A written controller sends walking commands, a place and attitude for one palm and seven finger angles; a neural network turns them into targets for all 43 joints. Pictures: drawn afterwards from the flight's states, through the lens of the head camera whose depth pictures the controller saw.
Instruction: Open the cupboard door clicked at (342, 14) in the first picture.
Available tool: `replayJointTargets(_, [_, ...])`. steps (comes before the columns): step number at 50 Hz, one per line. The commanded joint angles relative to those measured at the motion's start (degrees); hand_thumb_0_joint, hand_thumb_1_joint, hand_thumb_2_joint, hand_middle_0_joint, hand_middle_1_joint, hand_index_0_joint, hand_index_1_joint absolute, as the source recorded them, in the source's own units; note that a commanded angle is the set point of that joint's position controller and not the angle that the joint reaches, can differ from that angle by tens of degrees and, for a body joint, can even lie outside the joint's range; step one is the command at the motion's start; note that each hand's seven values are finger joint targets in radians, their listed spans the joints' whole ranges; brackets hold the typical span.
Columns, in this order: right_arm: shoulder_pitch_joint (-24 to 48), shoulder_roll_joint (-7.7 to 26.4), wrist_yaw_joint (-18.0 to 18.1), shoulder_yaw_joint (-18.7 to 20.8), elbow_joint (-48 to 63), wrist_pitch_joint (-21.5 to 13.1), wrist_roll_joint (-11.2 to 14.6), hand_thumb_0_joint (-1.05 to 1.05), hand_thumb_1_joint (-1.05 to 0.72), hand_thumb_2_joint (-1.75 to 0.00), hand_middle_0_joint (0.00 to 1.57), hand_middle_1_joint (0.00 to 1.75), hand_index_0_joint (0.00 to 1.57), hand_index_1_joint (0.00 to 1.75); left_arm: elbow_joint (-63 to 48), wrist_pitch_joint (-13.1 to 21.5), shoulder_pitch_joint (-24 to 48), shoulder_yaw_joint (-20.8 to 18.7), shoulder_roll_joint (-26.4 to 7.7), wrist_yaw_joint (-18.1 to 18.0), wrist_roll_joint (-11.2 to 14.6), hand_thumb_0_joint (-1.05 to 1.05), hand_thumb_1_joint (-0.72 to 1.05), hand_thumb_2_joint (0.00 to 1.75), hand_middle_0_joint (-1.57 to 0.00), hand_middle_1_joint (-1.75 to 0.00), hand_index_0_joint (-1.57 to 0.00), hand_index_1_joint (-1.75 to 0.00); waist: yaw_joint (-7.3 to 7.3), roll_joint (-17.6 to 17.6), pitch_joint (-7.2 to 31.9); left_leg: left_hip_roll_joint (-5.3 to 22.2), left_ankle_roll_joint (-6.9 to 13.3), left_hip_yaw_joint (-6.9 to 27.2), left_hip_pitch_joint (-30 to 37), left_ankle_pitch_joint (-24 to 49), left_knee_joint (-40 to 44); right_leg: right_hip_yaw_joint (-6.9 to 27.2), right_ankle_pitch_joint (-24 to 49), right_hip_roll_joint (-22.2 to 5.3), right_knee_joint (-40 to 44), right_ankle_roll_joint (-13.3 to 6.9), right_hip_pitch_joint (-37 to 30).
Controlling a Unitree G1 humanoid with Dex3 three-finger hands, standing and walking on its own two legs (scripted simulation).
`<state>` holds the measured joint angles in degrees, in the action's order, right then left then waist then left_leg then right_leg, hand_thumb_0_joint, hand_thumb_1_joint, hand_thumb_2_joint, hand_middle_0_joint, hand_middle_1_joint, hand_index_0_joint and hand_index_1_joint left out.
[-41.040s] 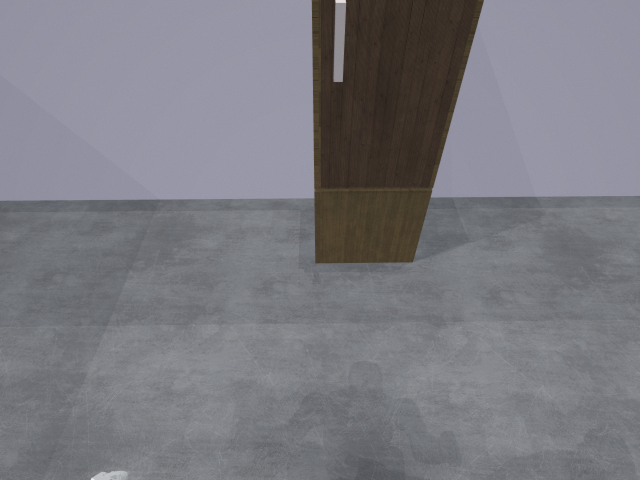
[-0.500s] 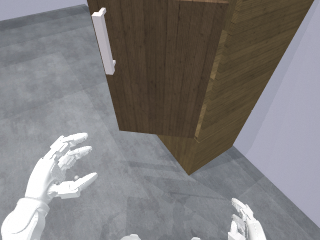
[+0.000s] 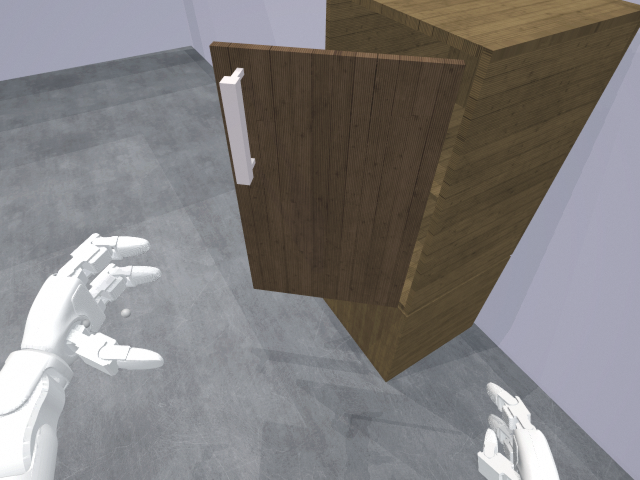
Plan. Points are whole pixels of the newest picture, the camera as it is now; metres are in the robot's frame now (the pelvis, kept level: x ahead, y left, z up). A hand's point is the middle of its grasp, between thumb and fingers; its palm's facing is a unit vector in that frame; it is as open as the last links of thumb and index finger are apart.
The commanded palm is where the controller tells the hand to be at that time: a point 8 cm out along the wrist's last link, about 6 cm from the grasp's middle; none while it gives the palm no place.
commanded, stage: raise the hand with hooked fingers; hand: left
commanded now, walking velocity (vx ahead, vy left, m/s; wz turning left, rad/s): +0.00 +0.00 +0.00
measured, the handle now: (242, 128) +0.59 +0.19 +0.15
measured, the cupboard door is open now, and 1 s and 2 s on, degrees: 50 50 50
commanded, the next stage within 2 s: move the hooked fingers beside the handle in 0.90 s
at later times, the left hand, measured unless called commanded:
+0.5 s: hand (104, 238) +0.31 +0.27 +0.18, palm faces +0.01 -1.00 -0.06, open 14.0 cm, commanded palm +0.27 +0.31 +0.17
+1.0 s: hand (116, 245) +0.30 +0.26 +0.17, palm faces +0.01 -1.00 -0.05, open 14.0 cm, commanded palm +0.28 +0.30 +0.17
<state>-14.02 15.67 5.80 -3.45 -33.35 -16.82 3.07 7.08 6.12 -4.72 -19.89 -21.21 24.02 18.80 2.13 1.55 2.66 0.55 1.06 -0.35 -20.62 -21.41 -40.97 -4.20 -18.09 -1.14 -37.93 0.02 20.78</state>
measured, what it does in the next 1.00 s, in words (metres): stands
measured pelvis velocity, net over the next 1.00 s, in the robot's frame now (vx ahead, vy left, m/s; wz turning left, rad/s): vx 0.01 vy -0.02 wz -0.01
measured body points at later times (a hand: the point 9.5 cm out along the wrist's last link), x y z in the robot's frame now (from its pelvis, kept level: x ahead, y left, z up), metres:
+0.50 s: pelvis +0.01 -0.01 +0.01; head +0.00 -0.02 +0.46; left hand +0.30 +0.32 +0.18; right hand +0.18 -0.25 -0.06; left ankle +0.00 +0.10 -0.72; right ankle +0.02 -0.12 -0.72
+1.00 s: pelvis +0.01 -0.02 +0.02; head +0.00 -0.03 +0.47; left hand +0.30 +0.31 +0.17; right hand +0.19 -0.25 -0.06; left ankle +0.00 +0.10 -0.72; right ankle +0.02 -0.12 -0.72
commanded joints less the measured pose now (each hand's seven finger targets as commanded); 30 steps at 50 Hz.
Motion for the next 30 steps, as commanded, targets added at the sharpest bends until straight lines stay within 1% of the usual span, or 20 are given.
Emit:
replayJointTargets(1, [4.2, 6.9, 1.2, 2.5, 7.9, -2.4, 0.4, 0.0, -0.9, -0.9, 0.2, 0.3, 0.2, 0.3, -10.5, 0.7, 15.9, -6.1, -13.4, 1.0, 1.5, 0.0, -0.5, 0.3, -0.3, -1.2, -0.3, -1.2, -0.37, 4.1, 6.9, -0.4, 0.0, 2.6, 4.7, 12.1, 10.1, 0.4, 9.0, 2.1, 6.6, -1.4, -4.3])
replayJointTargets(2, [4.3, 6.9, 1.2, 2.4, 7.9, -2.3, 0.4, 0.0, -0.9, -0.9, 0.2, 0.3, 0.2, 0.3, -10.2, 0.3, 16.9, -6.8, -14.1, 1.1, 1.6, 0.0, -0.5, 0.3, -0.3, -1.2, -0.3, -1.2, -0.35, 3.3, 7.3, -0.3, 0.0, 2.7, 5.2, 12.4, 10.4, 0.3, 9.2, 2.1, 6.8, -1.4, -4.7])
replayJointTargets(3, [4.4, 7.0, 1.2, 2.1, 7.9, -2.1, 0.3, 0.0, -0.9, -0.9, 0.2, 0.3, 0.2, 0.3, -10.0, -0.2, 18.0, -6.9, -15.0, 1.5, 1.6, 0.0, -0.5, 0.3, -0.3, -1.2, -0.3, -1.2, -0.07, 4.0, 6.4, -0.4, 0.0, 2.8, 5.7, 13.3, 10.6, 0.6, 9.9, 2.5, 7.3, -1.7, -5.5])
replayJointTargets(5, [4.3, 6.9, 1.4, 2.1, 7.6, -1.8, 0.5, 0.0, -0.9, -0.9, 0.2, 0.3, 0.2, 0.3, -8.7, -1.0, 19.9, -7.4, -15.4, 2.1, 1.6, 0.0, -0.5, 0.3, -0.3, -1.2, -0.3, -1.2, -0.42, 3.1, 7.4, -0.3, 0.1, 2.6, 6.6, 14.5, 11.0, 0.6, 11.5, 2.3, 7.8, -1.5, -6.1])
replayJointTargets(6, [4.6, 6.8, 1.4, 2.0, 7.7, -1.6, 0.5, 0.0, -0.9, -0.9, 0.2, 0.3, 0.2, 0.3, -8.2, -1.4, 20.9, -7.8, -15.8, 2.3, 1.7, 0.0, -0.5, 0.3, -0.3, -1.2, -0.3, -1.2, -0.39, 4.0, 7.5, -0.4, 0.1, 2.4, 6.7, 14.2, 11.1, 0.8, 11.4, 2.2, 8.3, -1.5, -6.3])
replayJointTargets(8, [4.7, 7.0, 1.4, 1.7, 7.5, -1.2, 0.4, 0.0, -0.9, -0.9, 0.2, 0.3, 0.2, 0.3, -6.4, -2.0, 22.5, -8.7, -17.5, 3.0, 1.9, 0.0, -0.5, 0.3, -0.3, -1.2, -0.3, -1.2, -0.15, 2.4, 6.3, -0.5, 0.1, 2.5, 6.5, 13.5, 11.7, 1.0, 10.6, 2.4, 9.2, -1.6, -7.1])
replayJointTargets(9, [5.0, 6.9, 1.5, 1.7, 7.4, -1.0, 0.6, 0.0, -0.9, -0.9, 0.2, 0.3, 0.2, 0.3, -5.4, -2.4, 23.6, -8.7, -17.7, 3.4, 1.8, 0.0, -0.5, 0.3, -0.3, -1.2, -0.3, -1.2, -0.52, 2.4, 6.2, -0.5, 0.3, 2.4, 6.7, 13.3, 12.0, 1.2, 10.6, 2.2, 9.7, -1.5, -6.9])
replayJointTargets(12, [5.3, 6.8, 1.7, 1.6, 7.5, -0.8, 0.7, 0.0, -0.9, -0.9, 0.2, 0.3, 0.2, 0.3, -5.1, -2.8, 27.0, -9.3, -19.1, 3.9, 1.5, 0.0, -0.5, 0.3, -0.3, -1.2, -0.3, -1.2, -0.47, 4.5, 7.8, -0.6, 0.2, 2.4, 8.2, 13.3, 12.6, 1.1, 10.3, 2.0, 10.3, -1.6, -7.4])
replayJointTargets(14, [5.4, 6.9, 1.6, 1.5, 7.6, -0.8, 0.7, 0.0, -0.9, -0.9, 0.2, 0.3, 0.2, 0.3, -5.1, -3.1, 29.5, -10.5, -21.2, 4.4, 1.6, 0.0, -0.5, 0.3, -0.3, -1.2, -0.3, -1.2, -0.13, 4.1, 8.8, -0.8, 0.3, 2.5, 9.1, 15.0, 13.0, 1.4, 12.1, 2.1, 10.7, -1.7, -9.1])
replayJointTargets(15, [5.1, 6.9, 1.6, 1.6, 7.5, -0.7, 0.7, 0.0, -0.9, -0.9, 0.2, 0.3, 0.2, 0.3, -4.2, -3.3, 29.3, -10.9, -21.4, 4.6, 1.6, 0.0, -0.5, 0.3, -0.3, -1.2, -0.3, -1.2, -0.17, 3.7, 9.6, -0.8, 0.4, 2.3, 9.4, 15.8, 13.0, 1.4, 13.1, 2.0, 10.8, -1.6, -9.6])
replayJointTargets(17, [5.1, 7.0, 1.6, 1.6, 7.3, -0.5, 0.8, 0.0, -0.9, -0.9, 0.2, 0.3, 0.2, 0.3, -2.2, -3.9, 29.8, -11.3, -21.8, 5.1, 1.9, 0.0, -0.5, 0.3, -0.3, -1.2, -0.3, -1.2, -0.16, 2.9, 9.0, -0.8, 0.4, 2.2, 9.3, 16.0, 13.2, 1.4, 13.7, 1.9, 11.2, -1.5, -9.6])
replayJointTargets(18, [4.9, 7.1, 1.4, 1.5, 7.2, -0.3, 0.7, 0.0, -0.9, -0.9, 0.2, 0.3, 0.2, 0.3, -1.0, -4.5, 30.0, -12.0, -22.9, 5.5, 2.1, 0.0, -0.5, 0.3, -0.3, -1.2, -0.3, -1.2, 0.21, 1.9, 8.1, -0.9, 0.5, 2.0, 8.7, 16.1, 13.3, 1.7, 14.0, 2.0, 11.6, -1.5, -10.2])
replayJointTargets(20, [5.0, 7.4, 1.4, 1.7, 7.2, -0.3, 1.1, 0.0, -0.9, -0.9, 0.2, 0.3, 0.2, 0.3, -0.4, -4.9, 32.6, -11.6, -23.2, 5.9, 1.8, 0.0, -0.5, 0.3, -0.3, -1.2, -0.3, -1.2, -0.14, 2.7, 8.4, -0.9, 0.6, 1.8, 9.3, 15.9, 13.8, 1.6, 13.8, 1.8, 11.8, -1.4, -9.7])
replayJointTargets(22, [4.6, 7.5, 1.2, 1.8, 7.5, -0.1, 1.2, 0.0, -0.9, -0.9, 0.2, 0.3, 0.2, 0.3, 2.4, -6.0, 30.0, -10.2, -21.2, 6.2, 1.7, 0.0, -0.5, 0.3, -0.3, -1.2, -0.3, -1.2, 0.0, 2.3, 7.7, -1.0, 0.5, 1.9, 8.7, 15.5, 13.9, 1.5, 13.4, 1.7, 11.7, -1.4, -9.0])
replayJointTargets(23, [4.5, 7.5, 0.9, 1.9, 7.7, 0.0, 1.1, 0.0, -0.9, -0.9, 0.2, 0.3, 0.2, 0.3, 3.3, -6.4, 28.6, -10.5, -21.2, 6.7, 2.1, 0.0, -0.5, 0.3, -0.3, -1.2, -0.3, -1.2, 0.45, 1.3, 6.9, -1.0, 0.5, 1.6, 8.4, 16.0, 13.7, 1.9, 14.4, 1.7, 11.8, -1.5, -9.7])
replayJointTargets(24, [4.6, 7.6, 0.7, 2.0, 7.8, 0.1, 1.2, 0.0, -0.9, -0.9, 0.2, 0.3, 0.2, 0.3, 2.2, -6.3, 28.7, -10.1, -20.9, 6.9, 2.1, 0.0, -0.5, 0.3, -0.3, -1.2, -0.3, -1.2, 0.34, 1.4, 8.2, -1.0, 0.6, 1.4, 8.6, 16.8, 13.6, 1.8, 15.3, 1.6, 11.4, -1.3, -10.1])
replayJointTargets(27, [4.7, 7.6, 0.4, 2.4, 8.7, 0.1, 1.1, 0.0, -0.9, -0.9, 0.2, 0.3, 0.2, 0.3, -1.2, -5.7, 28.7, -12.0, -22.5, 6.4, 2.0, 0.0, -0.5, 0.3, -0.3, -1.2, -0.3, -1.2, 0.75, 1.6, 11.4, -1.1, 0.6, 1.3, 10.0, 18.9, 13.3, 1.6, 17.3, 1.6, 10.8, -1.3, -10.9])
replayJointTargets(28, [4.7, 7.5, 0.2, 2.3, 8.7, 0.1, 0.9, 0.0, -0.9, -0.9, 0.2, 0.3, 0.2, 0.3, -2.8, -5.3, 29.3, -12.7, -23.3, 6.1, 2.4, 0.0, -0.5, 0.3, -0.3, -1.2, -0.3, -1.2, 1.17, 1.8, 11.3, -1.2, 0.6, 1.1, 10.3, 20.0, 13.2, 1.8, 18.5, 1.8, 10.7, -1.4, -12.0])
replayJointTargets(29, [5.0, 7.4, 0.2, 2.3, 8.8, 0.0, 0.9, 0.0, -0.9, -0.9, 0.2, 0.3, 0.2, 0.3, -4.3, -4.9, 30.4, -13.0, -23.6, 5.7, 2.2, 0.0, -0.5, 0.3, -0.3, -1.2, -0.3, -1.2, 1.06, 3.1, 11.6, -1.2, 0.7, 1.0, 10.6, 20.3, 13.3, 1.8, 19.0, 1.8, 10.7, -1.4, -11.8])
replayJointTargets(30, [4.5, 7.2, 0.3, 2.4, 8.6, 0.0, 0.9, 0.0, -0.9, -0.9, 0.2, 0.3, 0.2, 0.3, -3.5, -4.8, 29.9, -13.4, -23.6, 5.2, 1.9, 0.0, -0.5, 0.3, -0.3, -1.2, -0.3, -1.2, 0.96, 3.0, 11.5, -1.1, 0.6, 0.9, 10.7, 19.7, 13.6, 1.6, 18.1, 1.9, 10.9, -1.4, -11.3])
